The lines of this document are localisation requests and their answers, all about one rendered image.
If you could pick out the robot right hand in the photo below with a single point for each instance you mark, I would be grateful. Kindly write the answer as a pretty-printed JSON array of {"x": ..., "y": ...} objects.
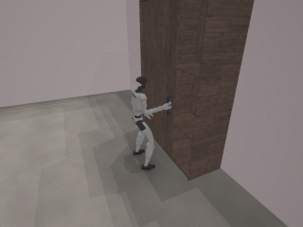
[{"x": 166, "y": 106}]

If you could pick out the right robot upper arm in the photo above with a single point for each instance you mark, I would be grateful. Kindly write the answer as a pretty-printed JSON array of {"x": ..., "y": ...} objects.
[{"x": 143, "y": 100}]

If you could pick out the wardrobe door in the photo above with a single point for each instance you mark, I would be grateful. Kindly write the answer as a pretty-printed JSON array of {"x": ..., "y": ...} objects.
[
  {"x": 163, "y": 36},
  {"x": 145, "y": 16}
]

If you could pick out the left robot foot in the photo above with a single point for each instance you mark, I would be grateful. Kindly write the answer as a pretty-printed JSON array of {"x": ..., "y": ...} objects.
[{"x": 140, "y": 151}]

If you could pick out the robot right forearm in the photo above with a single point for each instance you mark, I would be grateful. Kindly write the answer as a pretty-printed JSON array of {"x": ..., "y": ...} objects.
[{"x": 154, "y": 110}]

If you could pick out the right robot thigh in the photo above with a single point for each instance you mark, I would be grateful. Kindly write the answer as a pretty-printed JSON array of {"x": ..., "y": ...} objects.
[{"x": 147, "y": 131}]

